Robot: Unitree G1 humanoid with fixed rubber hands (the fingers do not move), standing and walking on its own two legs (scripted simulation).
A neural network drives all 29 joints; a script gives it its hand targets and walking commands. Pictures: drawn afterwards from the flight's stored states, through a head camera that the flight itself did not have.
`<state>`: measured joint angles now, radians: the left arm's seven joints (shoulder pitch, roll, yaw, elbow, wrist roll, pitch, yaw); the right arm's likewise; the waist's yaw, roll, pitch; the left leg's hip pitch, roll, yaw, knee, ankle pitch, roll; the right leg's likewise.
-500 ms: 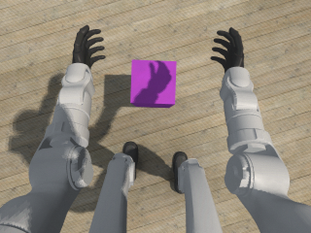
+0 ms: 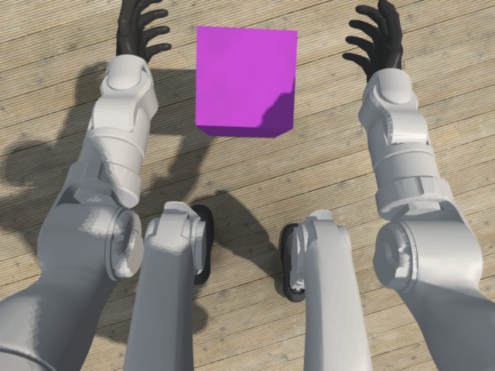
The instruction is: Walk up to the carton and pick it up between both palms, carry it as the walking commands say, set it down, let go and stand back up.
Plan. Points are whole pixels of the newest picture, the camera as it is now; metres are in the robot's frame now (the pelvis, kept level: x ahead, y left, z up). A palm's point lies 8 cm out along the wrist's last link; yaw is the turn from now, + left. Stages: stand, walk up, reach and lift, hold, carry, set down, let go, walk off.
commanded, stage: reach and lift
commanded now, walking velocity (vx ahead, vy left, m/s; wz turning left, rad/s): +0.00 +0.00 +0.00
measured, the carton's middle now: (244, 94) +0.51 +0.03 -0.36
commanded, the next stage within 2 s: none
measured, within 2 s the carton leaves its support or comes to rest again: leaves its support in 1.96 s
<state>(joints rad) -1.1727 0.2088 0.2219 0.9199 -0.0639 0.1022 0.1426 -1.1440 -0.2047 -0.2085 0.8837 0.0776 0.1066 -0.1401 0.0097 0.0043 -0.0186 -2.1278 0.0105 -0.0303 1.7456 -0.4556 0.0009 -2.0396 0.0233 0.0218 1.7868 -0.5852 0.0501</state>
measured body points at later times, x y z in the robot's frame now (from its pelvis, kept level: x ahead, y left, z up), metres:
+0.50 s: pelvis -0.03 +0.00 -0.09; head +0.35 +0.02 +0.15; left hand +0.52 +0.18 -0.28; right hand +0.53 -0.14 -0.28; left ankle +0.11 +0.12 -0.45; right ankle +0.08 -0.14 -0.45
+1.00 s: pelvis -0.03 -0.01 -0.12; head +0.34 +0.00 +0.12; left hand +0.52 +0.18 -0.31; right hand +0.53 -0.12 -0.31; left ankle +0.11 +0.12 -0.45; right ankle +0.08 -0.14 -0.45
